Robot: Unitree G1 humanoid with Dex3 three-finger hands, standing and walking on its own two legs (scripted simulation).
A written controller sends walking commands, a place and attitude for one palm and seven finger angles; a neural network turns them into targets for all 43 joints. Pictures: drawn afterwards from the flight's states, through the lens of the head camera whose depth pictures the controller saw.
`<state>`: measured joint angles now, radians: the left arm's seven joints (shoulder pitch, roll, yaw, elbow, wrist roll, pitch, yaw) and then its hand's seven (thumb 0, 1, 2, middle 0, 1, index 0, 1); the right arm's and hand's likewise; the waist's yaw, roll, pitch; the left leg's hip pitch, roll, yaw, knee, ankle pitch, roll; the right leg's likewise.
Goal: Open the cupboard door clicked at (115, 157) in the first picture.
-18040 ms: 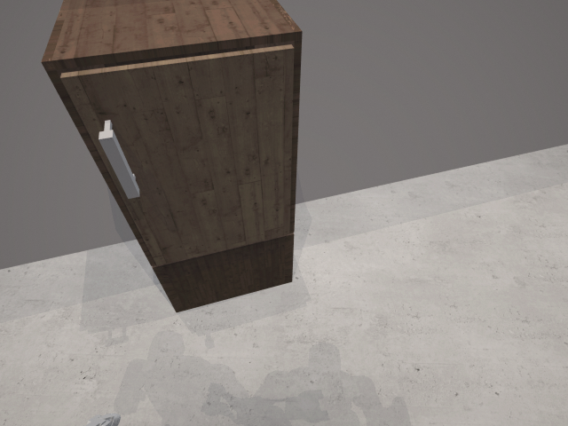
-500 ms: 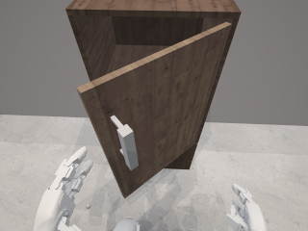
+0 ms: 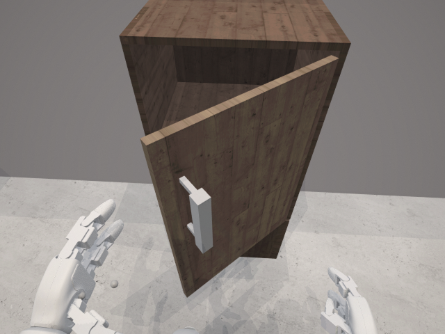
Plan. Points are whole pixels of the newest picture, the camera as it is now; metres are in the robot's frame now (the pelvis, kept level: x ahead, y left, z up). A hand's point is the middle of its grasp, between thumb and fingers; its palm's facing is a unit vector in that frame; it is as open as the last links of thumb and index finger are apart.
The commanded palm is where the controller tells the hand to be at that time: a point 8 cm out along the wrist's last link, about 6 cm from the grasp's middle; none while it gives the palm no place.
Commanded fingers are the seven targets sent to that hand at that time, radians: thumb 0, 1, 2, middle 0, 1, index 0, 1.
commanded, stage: draw the hand back to the body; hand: left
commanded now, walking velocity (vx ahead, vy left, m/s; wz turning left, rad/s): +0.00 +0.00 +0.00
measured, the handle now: (195, 215) +0.31 +0.08 +0.07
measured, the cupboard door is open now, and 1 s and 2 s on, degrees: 42 42 42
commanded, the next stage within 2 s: step back with the hand held close in 1.22 s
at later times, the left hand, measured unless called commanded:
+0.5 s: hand (66, 235) +0.21 +0.23 +0.16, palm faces +0.30 -0.87 -0.39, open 13.2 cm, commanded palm +0.16 +0.27 +0.19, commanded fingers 0.00 0.34 0.66 -0.18 -0.30 -0.18 -0.30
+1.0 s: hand (45, 183) +0.24 +0.25 +0.22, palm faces +0.44 -0.80 -0.40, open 7.8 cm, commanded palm +0.19 +0.28 +0.24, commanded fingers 0.00 0.90 0.90 -0.20 -0.30 -0.20 -0.30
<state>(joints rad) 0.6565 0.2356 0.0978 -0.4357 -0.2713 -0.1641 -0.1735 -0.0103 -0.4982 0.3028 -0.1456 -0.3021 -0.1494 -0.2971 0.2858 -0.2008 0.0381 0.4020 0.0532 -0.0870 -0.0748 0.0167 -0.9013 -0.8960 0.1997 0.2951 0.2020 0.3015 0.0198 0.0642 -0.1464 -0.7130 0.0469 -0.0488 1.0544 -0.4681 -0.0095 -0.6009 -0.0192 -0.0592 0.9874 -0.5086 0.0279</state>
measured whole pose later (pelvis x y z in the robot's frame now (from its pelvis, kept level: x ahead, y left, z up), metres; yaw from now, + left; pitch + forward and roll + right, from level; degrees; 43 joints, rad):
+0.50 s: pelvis +0.03 +0.01 +0.04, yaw -1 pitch +1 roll -1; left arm 0.63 0.33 0.18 -0.51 -0.05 0.01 0.13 0.00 0.01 0.52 -0.17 -0.30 -0.17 -0.30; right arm 0.28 -0.21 0.06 0.50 0.02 -0.12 -0.13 0.02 -0.90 -0.90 0.20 0.30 0.20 0.30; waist 0.06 0.05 -0.07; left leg -0.39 0.03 0.01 0.74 -0.38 0.00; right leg -0.29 -0.03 -0.02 0.68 -0.40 0.04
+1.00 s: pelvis +0.05 -0.01 +0.06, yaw -2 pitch -3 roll +0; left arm 0.47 0.34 0.35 -0.42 -0.07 -0.03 0.12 0.01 0.81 0.87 -0.20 -0.30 -0.20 -0.30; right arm 0.20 -0.22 0.03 0.60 0.01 -0.10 -0.10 0.02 -0.90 -0.90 0.20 0.30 0.20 0.30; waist 0.07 0.06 0.00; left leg -0.15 0.04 0.03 0.48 -0.28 -0.02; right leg -0.09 -0.02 -0.01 0.45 -0.32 0.02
